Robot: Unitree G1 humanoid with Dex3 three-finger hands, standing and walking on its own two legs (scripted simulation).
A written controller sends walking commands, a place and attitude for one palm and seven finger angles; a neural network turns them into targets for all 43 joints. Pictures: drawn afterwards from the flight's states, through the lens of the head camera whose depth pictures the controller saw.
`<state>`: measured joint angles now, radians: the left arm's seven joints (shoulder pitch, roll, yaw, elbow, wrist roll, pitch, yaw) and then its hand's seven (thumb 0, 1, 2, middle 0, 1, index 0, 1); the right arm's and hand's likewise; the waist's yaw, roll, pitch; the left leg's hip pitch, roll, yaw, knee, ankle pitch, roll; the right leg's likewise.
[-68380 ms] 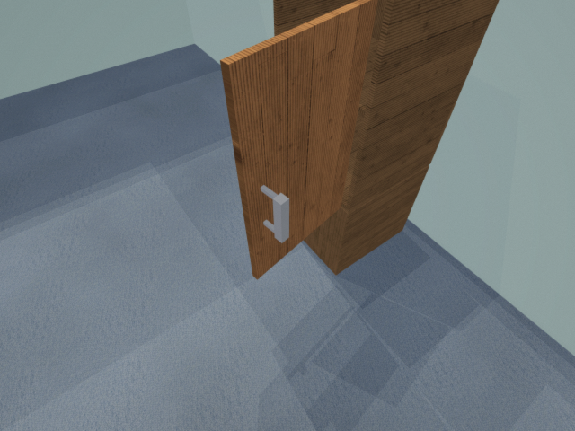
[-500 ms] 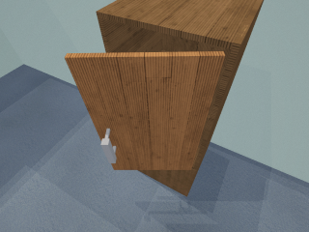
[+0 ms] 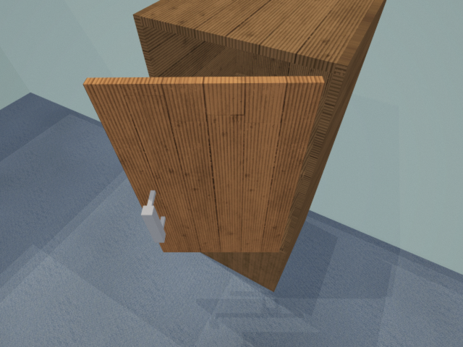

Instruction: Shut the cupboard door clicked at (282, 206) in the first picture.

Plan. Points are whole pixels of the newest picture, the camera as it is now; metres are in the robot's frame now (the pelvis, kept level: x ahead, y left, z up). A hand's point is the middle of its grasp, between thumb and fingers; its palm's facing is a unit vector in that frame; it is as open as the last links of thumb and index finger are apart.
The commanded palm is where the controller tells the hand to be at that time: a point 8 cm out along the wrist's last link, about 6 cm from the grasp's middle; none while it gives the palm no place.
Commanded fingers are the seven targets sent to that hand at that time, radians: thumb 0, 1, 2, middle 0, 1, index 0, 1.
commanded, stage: shuffle to correct the standing spot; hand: left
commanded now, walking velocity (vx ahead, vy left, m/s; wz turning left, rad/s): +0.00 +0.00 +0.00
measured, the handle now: (156, 217) +0.40 +0.20 -0.09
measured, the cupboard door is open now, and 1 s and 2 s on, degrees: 29 29 29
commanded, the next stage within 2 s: come to a stop and stand still in 0.04 s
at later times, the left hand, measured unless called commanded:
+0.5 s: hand out of the picture -0.01 +0.17 -0.17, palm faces +0.01 -0.97 -0.23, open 7.4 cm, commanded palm none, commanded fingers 0.00 0.90 0.90 -0.20 -0.30 -0.20 -0.30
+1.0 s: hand out of the picture -0.02 +0.19 -0.17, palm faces +0.00 -0.98 -0.22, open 7.4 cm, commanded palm none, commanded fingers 0.00 0.90 0.90 -0.20 -0.30 -0.20 -0.30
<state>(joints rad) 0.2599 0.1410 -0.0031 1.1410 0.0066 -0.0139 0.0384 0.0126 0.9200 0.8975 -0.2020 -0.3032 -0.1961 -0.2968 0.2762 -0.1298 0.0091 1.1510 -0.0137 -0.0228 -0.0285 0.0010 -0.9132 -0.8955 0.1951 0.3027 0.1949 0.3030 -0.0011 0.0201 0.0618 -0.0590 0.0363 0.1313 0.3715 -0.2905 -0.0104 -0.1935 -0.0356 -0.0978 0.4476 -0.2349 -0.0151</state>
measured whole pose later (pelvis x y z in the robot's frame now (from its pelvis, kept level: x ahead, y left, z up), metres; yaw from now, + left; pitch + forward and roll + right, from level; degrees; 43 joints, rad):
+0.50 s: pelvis -0.02 -0.01 +0.00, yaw +0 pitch -1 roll +0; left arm 0.25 0.15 0.00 1.11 0.01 -0.02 0.05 0.01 0.92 0.90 -0.20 -0.30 -0.20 -0.30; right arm 0.28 -0.14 -0.01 1.12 -0.01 -0.01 -0.02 0.00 -0.91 -0.90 0.20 0.30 0.20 0.30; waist 0.00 0.03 0.05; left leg -0.13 0.06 0.12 0.45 -0.30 -0.02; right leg -0.24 -0.01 -0.10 0.46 -0.21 -0.03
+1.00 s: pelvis -0.03 +0.02 +0.00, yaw -1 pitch -1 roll +1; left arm 0.27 0.14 -0.01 1.11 0.00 0.00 0.03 0.01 0.91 0.90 -0.20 -0.30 -0.20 -0.30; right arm 0.34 -0.14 0.02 1.10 -0.01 -0.02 -0.02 0.00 -0.91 -0.90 0.20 0.30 0.20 0.30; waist -0.01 0.03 0.04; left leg -0.12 0.00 0.13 0.42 -0.28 0.02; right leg -0.25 -0.06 -0.07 0.48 -0.21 0.00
